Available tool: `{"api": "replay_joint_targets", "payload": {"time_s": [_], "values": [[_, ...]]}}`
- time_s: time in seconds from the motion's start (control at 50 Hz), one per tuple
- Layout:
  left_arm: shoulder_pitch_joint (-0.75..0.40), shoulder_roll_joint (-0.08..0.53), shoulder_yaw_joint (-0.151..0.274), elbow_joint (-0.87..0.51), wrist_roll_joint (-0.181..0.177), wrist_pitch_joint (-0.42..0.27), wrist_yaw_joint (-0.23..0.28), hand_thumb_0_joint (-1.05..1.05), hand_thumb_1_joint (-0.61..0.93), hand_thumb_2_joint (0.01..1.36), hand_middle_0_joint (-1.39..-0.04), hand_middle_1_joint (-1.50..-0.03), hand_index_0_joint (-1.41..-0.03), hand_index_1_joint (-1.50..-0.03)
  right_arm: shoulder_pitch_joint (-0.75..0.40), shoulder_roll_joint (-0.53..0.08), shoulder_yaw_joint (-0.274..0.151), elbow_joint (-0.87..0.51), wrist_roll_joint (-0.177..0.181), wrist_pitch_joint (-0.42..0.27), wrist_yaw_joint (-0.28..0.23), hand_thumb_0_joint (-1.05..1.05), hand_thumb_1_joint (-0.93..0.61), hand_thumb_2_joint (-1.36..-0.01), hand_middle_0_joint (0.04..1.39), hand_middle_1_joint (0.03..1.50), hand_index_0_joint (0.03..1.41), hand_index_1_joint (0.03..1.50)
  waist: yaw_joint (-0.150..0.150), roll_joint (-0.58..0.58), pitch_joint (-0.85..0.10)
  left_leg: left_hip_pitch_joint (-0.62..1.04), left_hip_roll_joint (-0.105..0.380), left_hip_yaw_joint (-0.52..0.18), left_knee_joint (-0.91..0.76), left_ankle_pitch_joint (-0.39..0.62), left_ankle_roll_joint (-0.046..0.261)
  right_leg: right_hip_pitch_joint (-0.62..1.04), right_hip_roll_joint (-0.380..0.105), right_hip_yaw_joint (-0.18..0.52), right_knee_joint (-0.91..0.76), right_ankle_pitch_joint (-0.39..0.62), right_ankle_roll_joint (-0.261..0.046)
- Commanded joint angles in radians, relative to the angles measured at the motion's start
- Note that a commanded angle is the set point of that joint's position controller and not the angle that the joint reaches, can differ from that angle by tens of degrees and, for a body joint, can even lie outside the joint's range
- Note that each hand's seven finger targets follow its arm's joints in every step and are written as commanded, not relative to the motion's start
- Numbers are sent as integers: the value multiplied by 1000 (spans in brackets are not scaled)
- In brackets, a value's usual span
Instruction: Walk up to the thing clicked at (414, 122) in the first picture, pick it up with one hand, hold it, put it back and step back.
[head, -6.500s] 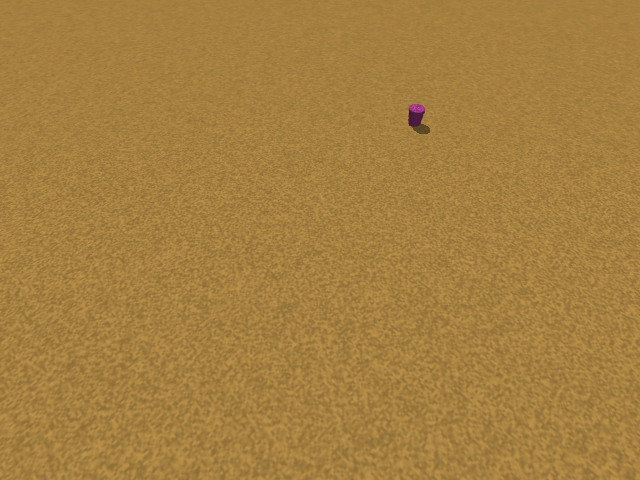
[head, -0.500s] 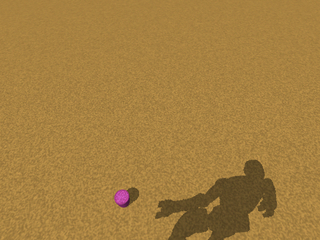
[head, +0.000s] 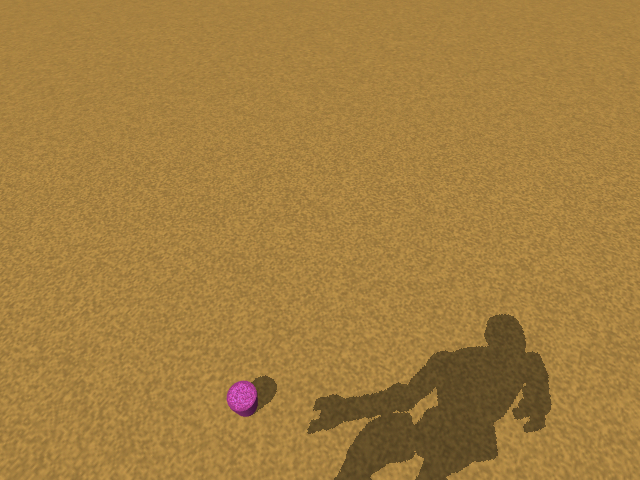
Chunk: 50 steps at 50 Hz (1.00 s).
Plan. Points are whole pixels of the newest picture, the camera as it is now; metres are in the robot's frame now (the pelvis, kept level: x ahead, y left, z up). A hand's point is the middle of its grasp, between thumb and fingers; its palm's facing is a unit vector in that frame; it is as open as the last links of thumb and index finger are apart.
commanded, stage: walk up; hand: left
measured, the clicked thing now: (244, 400) +0.44 +0.25 -0.73
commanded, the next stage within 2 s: stand in 0.42 s
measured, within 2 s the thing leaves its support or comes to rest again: neither
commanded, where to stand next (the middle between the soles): +0.08 -0.01 m, yaw +5 degrees
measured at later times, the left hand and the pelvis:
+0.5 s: hand out of the picture +0.09 +0.25 -0.15, palm faces -0.02 -0.94 -0.35, open 7.4 cm; pelvis +0.00 +0.00 +0.00, yaw +1 degrees
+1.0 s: hand out of the picture +0.06 +0.24 -0.15, palm faces +0.00 -0.94 -0.35, open 7.4 cm; pelvis -0.02 -0.01 +0.00, yaw +2 degrees
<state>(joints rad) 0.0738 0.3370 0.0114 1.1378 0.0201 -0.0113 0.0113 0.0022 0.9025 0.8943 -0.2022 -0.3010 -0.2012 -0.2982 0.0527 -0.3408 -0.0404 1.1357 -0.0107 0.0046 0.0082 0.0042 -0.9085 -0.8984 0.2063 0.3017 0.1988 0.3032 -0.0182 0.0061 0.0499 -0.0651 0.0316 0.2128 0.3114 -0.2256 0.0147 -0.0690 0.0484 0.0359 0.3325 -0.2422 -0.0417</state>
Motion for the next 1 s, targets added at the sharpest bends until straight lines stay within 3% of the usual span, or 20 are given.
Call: {"api": "replay_joint_targets", "payload": {"time_s": [0.0,0.14,0.28,0.36,0.38,0.4,0.44,0.64,0.78,0.9,0.98], "values": [[-43,219,42,-69,-2,-26,19,0,900,900,-200,-300,-200,-300,-58,-206,-36,-73,-2,-28,-12,0,-900,-900,200,300,200,300,3,-12,-118,135,139,-146,-7,259,12,-72,-156,109,-20,420,1],[-31,220,41,-73,-3,-27,20,0,900,900,-200,-300,-200,-300,-57,-209,-36,-77,-4,-26,-12,0,-900,-900,200,300,200,300,3,-3,-116,139,138,-147,-6,262,12,-69,-155,111,-24,428,0],[-21,223,41,-76,-2,-30,21,0,900,900,-200,-300,-200,-300,-66,-202,-33,-84,-3,-22,-9,0,-900,-900,200,300,200,300,7,-14,-93,112,132,-147,-11,198,12,-73,-156,121,-40,421,5],[-16,220,40,-78,-3,-31,20,0,900,900,-200,-300,-200,-300,-58,-207,-33,-83,-3,-25,-10,0,-900,-900,200,300,200,300,8,6,-112,134,141,-151,-14,251,12,-64,-155,114,-28,431,1],[-22,222,41,-81,-1,-31,20,0,900,900,-200,-300,-200,-300,-46,-210,-36,-81,-4,-25,-11,0,-900,-900,200,300,200,300,2,0,-122,132,142,-147,-6,285,12,-53,-154,109,-22,447,-2],[-36,205,34,-82,-14,-30,19,0,900,900,-200,-300,-200,-300,-40,-197,-27,-73,-2,-27,-18,0,-900,-900,200,300,200,300,-12,12,-121,143,165,-165,-24,398,12,-49,-170,95,-25,492,3],[-14,202,33,-84,-16,-28,18,0,900,900,-200,-300,-200,-300,-38,-218,-32,-67,-3,-29,-23,0,-900,-900,200,300,200,300,-6,20,-142,184,170,-155,-3,458,14,-49,-165,78,-19,516,9],[-34,205,29,-83,-10,-25,15,0,900,900,-200,-300,-200,-300,-47,-202,-18,-59,-6,-30,-21,0,-900,-900,200,300,200,300,-4,-1,-85,108,158,-180,-58,255,8,-41,-179,91,-85,362,11],[-36,214,30,-85,-14,-32,13,0,900,900,-200,-300,-200,-300,-31,-204,-19,-49,-7,-35,-18,0,-900,-900,200,300,200,300,-8,-4,-97,119,161,-193,-54,261,8,-40,-187,90,-93,371,12],[-35,214,30,-78,-12,-30,12,0,900,900,-200,-300,-200,-300,-34,-204,-17,-46,-8,-35,-15,0,-900,-900,200,300,200,300,-4,-13,-63,87,155,-204,-73,145,6,-68,-183,94,-120,253,15],[-29,216,31,-77,-10,-32,11,0,900,900,-200,-300,-200,-300,-23,-198,-14,-46,-8,-36,-14,0,-900,-900,200,300,200,300,-7,-14,-66,81,152,-206,-72,144,7,-66,-185,99,-122,259,12]]}}
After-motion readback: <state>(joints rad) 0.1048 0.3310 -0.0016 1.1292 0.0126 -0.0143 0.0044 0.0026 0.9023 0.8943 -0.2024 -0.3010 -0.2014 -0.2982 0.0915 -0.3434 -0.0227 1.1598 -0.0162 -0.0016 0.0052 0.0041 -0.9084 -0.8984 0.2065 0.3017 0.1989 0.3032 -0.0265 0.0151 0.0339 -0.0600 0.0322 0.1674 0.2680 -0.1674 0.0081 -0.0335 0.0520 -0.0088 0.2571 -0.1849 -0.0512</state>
